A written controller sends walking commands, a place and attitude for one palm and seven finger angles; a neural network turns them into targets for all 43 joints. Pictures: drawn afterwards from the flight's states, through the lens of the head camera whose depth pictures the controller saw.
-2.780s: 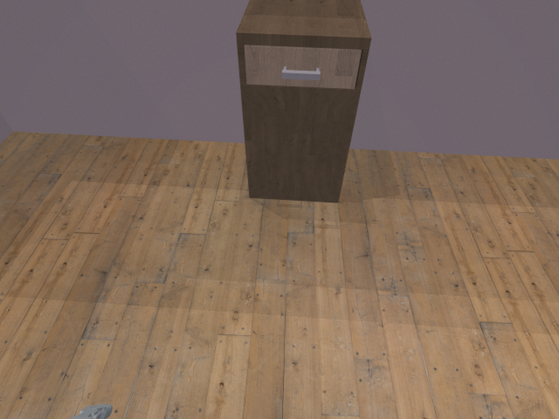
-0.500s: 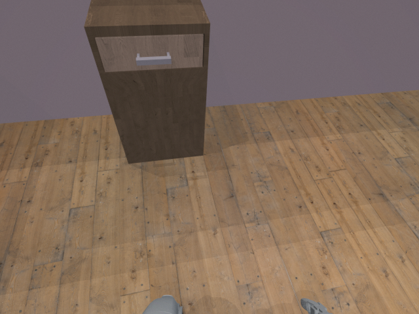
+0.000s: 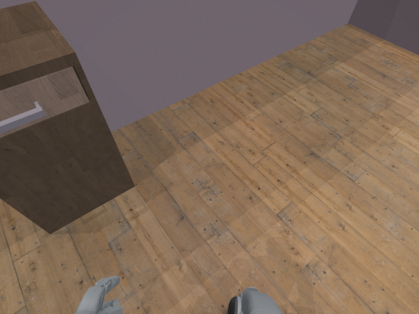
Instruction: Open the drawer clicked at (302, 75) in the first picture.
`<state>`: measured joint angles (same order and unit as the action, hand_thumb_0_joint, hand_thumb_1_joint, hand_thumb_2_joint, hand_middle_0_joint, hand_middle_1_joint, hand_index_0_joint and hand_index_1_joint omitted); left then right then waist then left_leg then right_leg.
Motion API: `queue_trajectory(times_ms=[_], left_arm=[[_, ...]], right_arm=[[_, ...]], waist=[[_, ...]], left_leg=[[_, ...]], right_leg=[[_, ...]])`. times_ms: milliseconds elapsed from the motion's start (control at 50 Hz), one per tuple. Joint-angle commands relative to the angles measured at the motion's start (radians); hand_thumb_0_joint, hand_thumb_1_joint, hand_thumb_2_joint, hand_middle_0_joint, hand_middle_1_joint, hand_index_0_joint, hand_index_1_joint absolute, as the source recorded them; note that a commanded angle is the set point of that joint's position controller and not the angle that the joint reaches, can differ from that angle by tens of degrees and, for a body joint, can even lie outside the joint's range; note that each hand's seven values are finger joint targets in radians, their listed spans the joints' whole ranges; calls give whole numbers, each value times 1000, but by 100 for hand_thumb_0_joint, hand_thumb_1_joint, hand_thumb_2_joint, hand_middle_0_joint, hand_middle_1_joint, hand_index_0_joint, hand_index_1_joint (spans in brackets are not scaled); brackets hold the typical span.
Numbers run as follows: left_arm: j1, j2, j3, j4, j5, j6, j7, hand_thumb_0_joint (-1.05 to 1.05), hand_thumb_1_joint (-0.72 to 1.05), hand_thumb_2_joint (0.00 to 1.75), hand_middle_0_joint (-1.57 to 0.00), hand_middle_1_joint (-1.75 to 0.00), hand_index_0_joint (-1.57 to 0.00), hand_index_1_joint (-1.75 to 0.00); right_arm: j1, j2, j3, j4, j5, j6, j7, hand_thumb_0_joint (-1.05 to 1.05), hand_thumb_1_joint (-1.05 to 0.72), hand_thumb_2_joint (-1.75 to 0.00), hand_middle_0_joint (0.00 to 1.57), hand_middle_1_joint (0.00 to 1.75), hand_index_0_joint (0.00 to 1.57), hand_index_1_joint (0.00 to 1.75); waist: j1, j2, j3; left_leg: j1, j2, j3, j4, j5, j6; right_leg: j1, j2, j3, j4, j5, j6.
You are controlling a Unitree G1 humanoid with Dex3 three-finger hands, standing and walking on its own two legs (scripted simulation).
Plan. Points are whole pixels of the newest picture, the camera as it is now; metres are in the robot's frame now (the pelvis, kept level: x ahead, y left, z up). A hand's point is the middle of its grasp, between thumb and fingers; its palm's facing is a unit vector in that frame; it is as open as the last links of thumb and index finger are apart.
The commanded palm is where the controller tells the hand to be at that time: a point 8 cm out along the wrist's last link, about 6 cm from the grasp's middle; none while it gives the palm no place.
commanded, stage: turn to face it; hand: left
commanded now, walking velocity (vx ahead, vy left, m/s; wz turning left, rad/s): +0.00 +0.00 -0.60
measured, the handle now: (18, 116) +0.65 +0.57 -0.07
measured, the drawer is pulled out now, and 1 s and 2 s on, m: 0.00 0.00 0.00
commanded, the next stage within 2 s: take the last steps up to it in 1.34 s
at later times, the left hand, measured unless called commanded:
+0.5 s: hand (120, 313) +0.15 +0.19 -0.17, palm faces +0.11 -0.98 -0.15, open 7.4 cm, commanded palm none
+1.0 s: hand out of the picture +0.09 +0.16 -0.13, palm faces +0.37 -0.89 -0.28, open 7.4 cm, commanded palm none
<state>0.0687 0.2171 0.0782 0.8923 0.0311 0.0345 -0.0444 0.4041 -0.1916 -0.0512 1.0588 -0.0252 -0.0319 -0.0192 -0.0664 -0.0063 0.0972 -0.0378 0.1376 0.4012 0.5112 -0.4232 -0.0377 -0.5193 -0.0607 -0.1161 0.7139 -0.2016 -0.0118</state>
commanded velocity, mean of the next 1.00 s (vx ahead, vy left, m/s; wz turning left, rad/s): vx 0.00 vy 0.00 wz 0.50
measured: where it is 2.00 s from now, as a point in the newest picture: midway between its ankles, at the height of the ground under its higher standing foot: outside the picture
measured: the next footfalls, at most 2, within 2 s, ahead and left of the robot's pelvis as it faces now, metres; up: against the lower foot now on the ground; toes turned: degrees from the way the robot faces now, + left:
right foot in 0.04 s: +0.15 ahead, -0.11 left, +0.00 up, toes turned -8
left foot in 0.40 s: +0.14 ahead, +0.12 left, +0.00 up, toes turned +8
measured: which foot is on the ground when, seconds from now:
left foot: down 0.00-0.04, up 0.06-0.38, down 0.40-0.84, up 0.86-1.00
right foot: up 0.00-0.02, down 0.04-0.42, up 0.44-0.82, down 0.84-1.00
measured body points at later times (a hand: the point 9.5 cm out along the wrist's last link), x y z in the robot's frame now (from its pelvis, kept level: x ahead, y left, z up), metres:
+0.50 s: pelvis +0.08 +0.01 +0.00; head +0.09 +0.04 +0.45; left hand +0.15 +0.25 -0.16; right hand +0.12 -0.22 -0.14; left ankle +0.10 +0.11 -0.73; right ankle +0.09 -0.11 -0.70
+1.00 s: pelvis +0.08 -0.05 +0.01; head +0.11 -0.07 +0.46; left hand +0.07 +0.21 -0.11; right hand +0.24 -0.29 -0.14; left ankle +0.03 +0.08 -0.64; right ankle +0.10 -0.16 -0.73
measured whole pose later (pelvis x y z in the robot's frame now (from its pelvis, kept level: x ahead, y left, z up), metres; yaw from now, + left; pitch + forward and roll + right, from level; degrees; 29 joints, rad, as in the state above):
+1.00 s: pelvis +0.08 -0.05 +0.01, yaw +22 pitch -1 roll +2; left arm 0.21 0.18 0.03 0.89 0.02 0.01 0.02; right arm 0.19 -0.29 -0.10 0.94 -0.02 0.08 0.02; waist -0.03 0.04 0.05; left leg -0.54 0.00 -0.01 1.14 -0.38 -0.06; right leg -0.20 -0.08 -0.13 0.52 -0.31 -0.01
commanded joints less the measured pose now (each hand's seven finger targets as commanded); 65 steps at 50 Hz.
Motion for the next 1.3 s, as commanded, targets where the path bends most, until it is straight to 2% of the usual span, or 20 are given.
queue_trajectory(times_ms=[0,20,40,140,340,360,400,420,520,640,760,780,820,920,1080,1160,1200,1220,1240,1280], left_arm=[[270,187,34,-1,7,-61,22,0,90,90,-20,-30,-20,-30],[352,288,56,14,-14,-65,35,0,90,90,-20,-30,-20,-30],[358,296,57,11,-32,-56,51,0,90,90,-20,-30,-20,-30],[43,129,4,-50,-10,-43,76,0,90,90,-20,-30,-20,-30],[115,96,-7,25,-16,-25,76,0,90,90,-20,-30,-20,-30],[119,81,-7,19,-20,-16,74,0,90,90,-20,-30,-20,-30],[149,24,-10,-18,-22,-9,65,0,90,90,-20,-30,-20,-30],[102,40,-3,-22,-13,-7,69,0,90,90,-20,-30,-20,-30],[136,45,11,4,-15,-21,59,0,90,90,-20,-30,-20,-30],[87,46,7,-21,-27,-17,65,0,90,90,-20,-30,-20,-30],[213,78,9,-10,-33,-23,72,0,90,90,-20,-30,-20,-30],[249,111,16,-6,-29,-30,76,0,90,90,-20,-30,-20,-30],[229,265,32,-37,-8,-33,83,0,90,90,-20,-30,-20,-30],[90,146,2,-80,-6,-45,82,0,90,90,-20,-30,-20,-30],[252,199,10,-26,1,-40,77,0,90,90,-20,-30,-20,-30],[250,218,21,-2,3,-36,77,0,90,90,-20,-30,-20,-30],[217,204,20,5,-11,-30,74,0,90,90,-20,-30,-20,-30],[239,157,14,-19,-20,-25,68,0,90,90,-20,-30,-20,-30],[210,99,-12,-54,-17,-21,64,0,90,90,-20,-30,-20,-30],[129,104,-6,-37,-14,-4,73,0,90,90,-20,-30,-20,-30]], right_arm=[[10,-151,-32,-111,20,-9,13,0,-90,-90,20,30,20,30],[13,-90,-20,-148,24,-7,6,0,-90,-90,20,30,20,30],[-62,-115,-19,-168,26,0,-10,0,-90,-90,20,30,20,30],[4,-65,1,-91,-1,59,-8,0,-90,-90,20,30,20,30],[-39,-27,11,-71,9,47,10,0,-90,-90,20,30,20,30],[-34,-53,6,-74,8,47,14,0,-90,-90,20,30,20,30],[-46,-178,-19,-122,-5,45,15,0,-90,-90,20,30,20,30],[-59,-186,-27,-122,-10,40,7,0,-90,-90,20,30,20,30],[-120,-156,-29,-140,2,23,-7,0,-90,-90,20,30,20,30],[-87,-197,-54,-134,1,38,-2,0,-90,-90,20,30,20,30],[-204,-229,-72,-185,5,59,13,0,-90,-90,20,30,20,30],[-215,-205,-71,-196,13,61,18,0,-90,-90,20,30,20,30],[-239,-124,-59,-245,9,63,28,0,-90,-90,20,30,20,30],[-213,-133,-59,-183,2,90,48,0,-90,-90,20,30,20,30],[-362,-114,-30,-223,10,84,46,0,-90,-90,20,30,20,30],[-318,-110,-18,-213,17,66,38,0,-90,-90,20,30,20,30],[-238,-146,-25,-190,13,54,36,0,-90,-90,20,30,20,30],[-199,-246,-46,-190,3,43,31,0,-90,-90,20,30,20,30],[-157,-320,-61,-182,8,48,26,0,-90,-90,20,30,20,30],[-162,-276,-53,-157,5,48,5,0,-90,-90,20,30,20,30]], waist=[[166,-89,-268],[171,-244,-381],[185,-126,-397],[12,-60,-181],[44,-90,-59],[44,-7,-32],[52,299,9],[26,357,-6],[56,127,-153],[14,154,-190],[77,174,-204],[97,107,-203],[108,-293,-127],[33,-158,-29],[120,-174,-86],[108,-208,-149],[54,-150,-178],[35,92,-231],[15,300,-215],[9,250,-162]], left_leg=[[-306,148,-71,532,549,18],[-570,-36,-149,881,-218,-49],[-566,-11,-338,904,-214,-32],[-414,14,-363,725,25,-26],[-189,-54,-311,86,153,8],[-172,-25,-365,-3,178,24],[-287,233,-767,-258,183,166],[-321,237,-851,-335,175,217],[-100,114,-629,-197,531,200],[-18,108,-687,-139,674,225],[-211,27,-726,-77,524,164],[-325,-18,-702,-19,397,117],[-602,-200,-440,411,-140,-2],[-548,-105,-417,716,56,-23],[-462,-110,-334,390,-25,-30],[-310,-133,-290,126,13,-4],[-98,-107,-302,-122,249,17],[100,89,-529,-144,523,100],[131,292,-716,-141,903,236],[7,225,-650,-139,806,255]], right_leg=[[630,-89,131,-187,369,-90],[788,-386,557,-197,927,-242],[716,-379,512,-234,929,-275],[211,-206,240,-390,327,-164],[144,-189,117,-372,-113,-89],[94,-162,78,-302,-172,-50],[38,-1,-31,-3,-274,46],[33,19,20,202,-350,47],[-36,-5,106,346,-211,70],[8,20,105,175,-275,90],[300,56,80,-197,-106,73],[435,11,109,-343,-29,61],[429,-425,471,-488,-6,-106],[278,-251,146,-394,190,-87],[441,-290,100,-337,413,-123],[475,-285,66,-242,541,-96],[370,-243,-3,-109,438,-19],[151,-151,-60,71,147,51],[-33,-70,-36,242,-437,94],[-38,-63,87,383,-392,81]])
